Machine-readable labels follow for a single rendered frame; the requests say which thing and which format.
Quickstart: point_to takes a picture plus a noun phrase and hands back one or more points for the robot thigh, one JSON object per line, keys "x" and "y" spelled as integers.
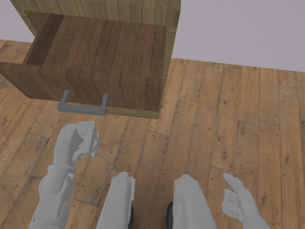
{"x": 196, "y": 211}
{"x": 115, "y": 211}

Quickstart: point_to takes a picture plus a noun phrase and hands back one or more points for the left robot forearm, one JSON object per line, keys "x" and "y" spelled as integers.
{"x": 55, "y": 190}

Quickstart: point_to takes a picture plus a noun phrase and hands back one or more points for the robot left hand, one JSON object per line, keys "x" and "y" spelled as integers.
{"x": 83, "y": 135}

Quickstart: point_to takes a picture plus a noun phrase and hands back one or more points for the handle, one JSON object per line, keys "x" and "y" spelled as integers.
{"x": 82, "y": 109}

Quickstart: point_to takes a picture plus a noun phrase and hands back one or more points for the right robot forearm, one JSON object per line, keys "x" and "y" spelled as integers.
{"x": 254, "y": 221}

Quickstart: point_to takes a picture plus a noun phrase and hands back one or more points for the robot left thigh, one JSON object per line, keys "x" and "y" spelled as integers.
{"x": 115, "y": 211}

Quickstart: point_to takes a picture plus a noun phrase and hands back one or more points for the robot right thigh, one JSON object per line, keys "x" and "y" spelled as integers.
{"x": 196, "y": 211}

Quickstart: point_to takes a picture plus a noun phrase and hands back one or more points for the robot right hand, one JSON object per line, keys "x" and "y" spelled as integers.
{"x": 242, "y": 203}

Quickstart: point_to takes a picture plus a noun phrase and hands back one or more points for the cabinet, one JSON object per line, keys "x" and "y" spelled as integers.
{"x": 157, "y": 12}

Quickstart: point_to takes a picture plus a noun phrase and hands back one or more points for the drawer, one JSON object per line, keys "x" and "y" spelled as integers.
{"x": 91, "y": 57}

